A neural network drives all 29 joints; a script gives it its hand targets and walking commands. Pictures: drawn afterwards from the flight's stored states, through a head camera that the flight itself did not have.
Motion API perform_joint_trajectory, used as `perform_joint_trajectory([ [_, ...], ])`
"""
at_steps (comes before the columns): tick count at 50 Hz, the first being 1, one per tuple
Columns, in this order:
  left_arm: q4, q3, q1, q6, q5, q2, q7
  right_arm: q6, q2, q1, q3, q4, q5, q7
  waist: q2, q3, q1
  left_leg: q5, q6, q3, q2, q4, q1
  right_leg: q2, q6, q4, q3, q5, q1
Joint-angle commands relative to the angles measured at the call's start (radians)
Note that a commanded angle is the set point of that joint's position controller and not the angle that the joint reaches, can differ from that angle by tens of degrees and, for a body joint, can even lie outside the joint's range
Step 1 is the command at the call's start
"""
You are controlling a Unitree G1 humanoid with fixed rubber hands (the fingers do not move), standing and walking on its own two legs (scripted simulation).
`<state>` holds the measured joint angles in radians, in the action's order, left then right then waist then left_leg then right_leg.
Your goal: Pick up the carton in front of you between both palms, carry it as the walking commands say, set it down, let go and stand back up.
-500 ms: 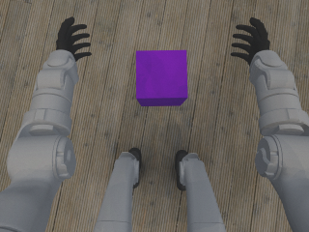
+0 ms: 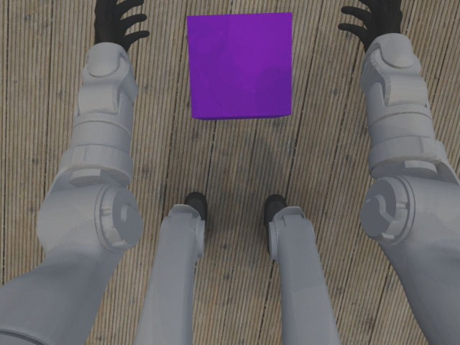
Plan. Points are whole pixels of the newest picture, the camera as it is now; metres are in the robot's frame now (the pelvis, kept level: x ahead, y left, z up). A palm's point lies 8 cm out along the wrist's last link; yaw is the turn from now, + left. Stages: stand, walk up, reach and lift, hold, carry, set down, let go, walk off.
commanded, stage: reach and lift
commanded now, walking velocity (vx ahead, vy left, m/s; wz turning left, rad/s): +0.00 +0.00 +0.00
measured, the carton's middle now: (239, 77) +0.53 +0.00 -0.47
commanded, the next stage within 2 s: none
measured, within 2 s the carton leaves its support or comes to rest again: leaves its support in 1.50 s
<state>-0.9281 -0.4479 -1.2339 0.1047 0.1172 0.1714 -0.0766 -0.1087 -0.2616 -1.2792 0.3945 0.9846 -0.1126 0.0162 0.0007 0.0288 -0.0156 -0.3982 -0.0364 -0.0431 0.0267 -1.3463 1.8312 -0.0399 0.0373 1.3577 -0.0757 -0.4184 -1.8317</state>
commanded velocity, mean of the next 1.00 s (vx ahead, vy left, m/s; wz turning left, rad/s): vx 0.00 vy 0.00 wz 0.00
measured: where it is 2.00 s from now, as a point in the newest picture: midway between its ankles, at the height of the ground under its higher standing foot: (235, 236)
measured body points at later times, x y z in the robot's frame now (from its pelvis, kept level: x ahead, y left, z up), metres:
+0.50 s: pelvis -0.06 +0.00 -0.20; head +0.32 -0.01 +0.04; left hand +0.51 +0.17 -0.37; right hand +0.52 -0.20 -0.38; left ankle +0.06 +0.13 -0.56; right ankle +0.05 -0.13 -0.56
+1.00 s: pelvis -0.05 +0.00 -0.22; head +0.34 -0.01 +0.00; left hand +0.53 +0.17 -0.40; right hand +0.54 -0.18 -0.41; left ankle +0.06 +0.13 -0.56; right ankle +0.05 -0.13 -0.56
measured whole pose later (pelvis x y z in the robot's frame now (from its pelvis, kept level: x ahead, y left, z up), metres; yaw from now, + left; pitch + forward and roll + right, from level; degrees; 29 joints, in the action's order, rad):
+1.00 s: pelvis -0.05 +0.00 -0.22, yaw +0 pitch +38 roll +1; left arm -1.15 -0.12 -1.57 0.07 -0.20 0.33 -0.13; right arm -0.07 -0.42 -1.61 0.07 1.20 0.20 0.09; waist -0.03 -0.41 -0.02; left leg -0.60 -0.05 -0.03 0.04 -2.19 2.25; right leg -0.03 0.05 2.21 -0.06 -0.62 -2.25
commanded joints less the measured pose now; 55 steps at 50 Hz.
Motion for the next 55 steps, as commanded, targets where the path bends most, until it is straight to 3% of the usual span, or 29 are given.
perform_joint_trajectory([
  [1,0.164,0.084,-0.339,-0.052,-0.087,0.208,-0.024,0.062,-0.178,-0.324,-0.115,-0.211,0.113,0.056,0.037,1.2,0.029,0.446,-0.008,0.094,0.048,-0.236,-0.534,-0.035,0.017,0.153,0.084,0.46,0.422],
  [3,0.096,0.173,-0.372,-0.038,-0.157,0.208,-0.038,0.037,-0.189,-0.337,-0.158,-0.111,0.173,0.063,0.054,1.154,0.023,0.368,-0.011,0.096,0.04,-0.259,-0.416,-0.032,0.017,0.257,0.114,0.436,0.502],
  [4,0.079,0.213,-0.324,-0.031,-0.196,0.149,-0.028,0.024,-0.16,-0.272,-0.175,-0.04,0.189,0.066,-0.029,1.101,0.008,0.446,-0.017,0.093,0.037,-0.307,-0.415,-0.03,0.008,0.268,0.095,0.48,0.421],
  [5,0.05,0.179,-0.337,-0.019,-0.219,0.225,-0.032,0.03,-0.176,-0.313,-0.207,-0.124,0.218,0.071,0.09,1.133,0.022,0.468,-0.009,0.09,0.049,-0.331,-0.435,-0.042,0.023,0.308,0.136,0.438,0.417],
  [8,0.033,0.267,-0.303,-0.004,-0.246,0.219,-0.051,0.016,-0.243,-0.31,-0.19,-0.019,0.24,0.081,-0.031,1.178,0.011,0.48,-0.026,0.088,0.042,-0.397,-0.545,-0.031,0.025,0.372,0.134,0.384,0.296],
  [9,-0.022,0.199,-0.318,-0.008,-0.237,0.251,-0.054,0.017,-0.239,-0.358,-0.234,-0.057,0.263,0.076,0.027,1.172,-0.059,0.556,-0.013,0.102,0.044,-0.461,-0.521,-0.022,0.036,0.39,0.121,0.417,0.244],
  [10,0.016,0.2,-0.273,-0.007,-0.225,0.243,-0.058,0.017,-0.268,-0.337,-0.243,-0.038,0.264,0.072,0.04,1.181,0.0,0.471,-0.019,0.123,0.047,-0.448,-0.417,-0.017,0.019,0.42,0.12,0.464,0.393],
  [11,0.019,0.209,-0.304,-0.014,-0.252,0.205,-0.051,0.021,-0.245,-0.339,-0.216,-0.031,0.258,0.069,0.038,1.135,-0.037,0.491,-0.004,0.076,0.052,-0.489,-0.435,-0.025,0.036,0.46,0.105,0.413,0.25],
  [13,0.002,0.259,-0.386,-0.01,-0.253,0.224,-0.049,0.027,-0.273,-0.373,-0.219,0.032,0.253,0.067,0.007,1.104,0.041,0.353,-0.025,0.106,0.044,-0.505,-0.361,-0.017,0.014,0.485,0.127,0.327,0.243],
  [17,0.008,0.229,-0.474,-0.022,-0.225,0.231,-0.06,0.035,-0.258,-0.501,-0.243,-0.042,0.296,0.064,0.005,1.017,-0.012,0.354,-0.003,0.09,0.024,-0.598,-0.371,0.017,0.008,0.526,0.095,0.274,0.108],
  [18,-0.037,0.272,-0.504,-0.015,-0.267,0.235,-0.062,0.034,-0.312,-0.498,-0.214,0.089,0.258,0.067,0.025,0.97,0.068,0.285,-0.01,0.067,0.022,-0.554,-0.308,0.012,0.014,0.532,0.138,0.21,0.082],
  [19,-0.036,0.247,-0.491,-0.026,-0.231,0.286,-0.06,0.031,-0.303,-0.508,-0.234,0.046,0.299,0.071,0.0,1.003,-0.029,0.243,-0.019,0.108,0.027,-0.58,-0.356,0.008,0.02,0.554,0.119,0.169,0.086],
  [20,-0.035,0.252,-0.52,-0.017,-0.249,0.269,-0.062,0.033,-0.306,-0.54,-0.262,0.052,0.273,0.074,0.002,0.958,0.016,0.199,-0.021,0.097,0.014,-0.586,-0.235,0.006,0.004,0.568,0.096,0.2,0.189],
  [21,-0.025,0.221,-0.533,-0.02,-0.255,0.322,-0.07,0.027,-0.304,-0.576,-0.293,0.034,0.326,0.077,0.06,1.097,-0.055,0.116,-0.008,0.129,0.007,-0.591,-0.28,0.013,0.013,0.563,0.091,0.15,0.306],
  [22,-0.097,0.234,-0.564,-0.013,-0.273,0.34,-0.069,0.029,-0.324,-0.615,-0.281,0.047,0.279,0.081,0.122,0.912,0.025,0.053,-0.007,0.102,0.012,-0.58,-0.136,0.023,0.02,0.578,0.123,0.108,0.226],
  [26,-0.195,0.262,-0.735,-0.021,-0.29,0.409,-0.063,0.011,-0.327,-0.778,-0.356,0.105,0.349,0.078,0.097,0.907,-0.054,0.031,0.003,0.122,-0.014,-0.65,-0.258,0.029,0.029,0.596,0.096,0.024,0.209],
  [27,-0.164,0.289,-0.724,-0.014,-0.323,0.359,-0.057,0.007,-0.339,-0.759,-0.35,0.178,0.356,0.074,0.063,0.801,-0.055,-0.047,-0.005,0.119,-0.009,-0.631,-0.146,0.042,0.015,0.615,0.108,-0.038,0.184],
  [28,-0.174,0.317,-0.763,-0.008,-0.339,0.339,-0.055,0.015,-0.343,-0.803,-0.324,0.179,0.344,0.073,0.031,0.761,0.017,-0.051,-0.014,0.118,-0.018,-0.647,-0.101,0.041,-0.002,0.634,0.09,-0.009,0.215],
  [32,-0.204,0.276,-0.699,-0.033,-0.278,0.379,-0.046,0.032,-0.343,-0.759,-0.381,0.188,0.362,0.051,0.001,0.773,-0.076,0.092,-0.01,0.125,-0.019,-0.677,-0.209,0.027,0.012,0.667,0.089,0.08,0.163],
  [34,-0.187,0.347,-0.723,-0.032,-0.343,0.361,-0.04,0.038,-0.323,-0.759,-0.356,0.181,0.355,0.067,0.01,0.831,0.013,0.163,-0.018,0.084,-0.018,-0.707,-0.229,0.025,0.013,0.701,0.094,0.201,0.27],
  [35,-0.161,0.328,-0.756,-0.036,-0.344,0.335,-0.034,0.038,-0.351,-0.783,-0.357,0.153,0.34,0.073,-0.006,0.856,-0.018,0.202,-0.019,0.095,-0.028,-0.719,-0.243,0.026,0.008,0.701,0.093,0.22,0.258],
  [38,-0.169,0.371,-0.629,-0.038,-0.35,0.314,-0.032,0.045,-0.31,-0.595,-0.307,0.218,0.309,0.078,-0.051,0.858,0.046,0.297,-0.036,0.088,-0.006,-0.715,-0.281,0.009,-0.006,0.726,0.111,0.293,0.226],
  [40,-0.203,0.314,-0.569,-0.034,-0.332,0.262,-0.022,0.044,-0.305,-0.605,-0.354,0.209,0.312,0.067,-0.006,0.818,-0.01,0.331,-0.04,0.098,0.01,-0.716,-0.255,0.004,0.005,0.705,0.105,0.288,0.184],
  [43,-0.151,0.36,-0.623,-0.058,-0.349,0.256,-0.032,0.066,-0.268,-0.624,-0.31,0.152,0.304,0.066,-0.006,0.919,0.058,0.377,-0.031,0.078,0.008,-0.723,-0.245,-0.003,0.002,0.728,0.114,0.366,0.256],
  [45,-0.103,0.292,-0.581,-0.051,-0.313,0.247,-0.054,0.064,-0.268,-0.684,-0.342,0.041,0.314,0.077,0.034,0.903,-0.04,0.322,-0.031,0.104,0.02,-0.699,-0.224,-0.002,0.012,0.701,0.097,0.328,0.242],
  [46,-0.1,0.319,-0.577,-0.058,-0.307,0.294,-0.058,0.064,-0.245,-0.575,-0.289,0.09,0.306,0.075,0.003,0.907,0.029,0.374,-0.019,0.093,0.022,-0.716,-0.253,-0.006,0.004,0.716,0.107,0.363,0.22],
  [47,-0.136,0.328,-0.608,-0.056,-0.308,0.258,-0.054,0.064,-0.249,-0.661,-0.331,0.127,0.324,0.065,0.027,0.894,-0.018,0.276,-0.028,0.107,0.031,-0.695,-0.201,-0.002,0.008,0.718,0.113,0.296,0.264],
  [49,-0.086,0.294,-0.632,-0.057,-0.315,0.261,-0.054,0.057,-0.224,-0.641,-0.35,0.062,0.308,0.07,0.072,0.84,0.016,0.253,0.004,0.093,0.025,-0.733,-0.221,0.007,0.018,0.674,0.1,0.218,0.17],
  [55,-0.147,0.315,-0.736,-0.032,-0.241,0.053,-0.018,0.029,0.06,-0.756,-0.378,0.069,0.316,0.026,0.07,0.764,-0.06,0.155,0.025,0.103,0.037,-0.71,-0.208,-0.014,0.013,0.684,0.106,0.16,0.17],
])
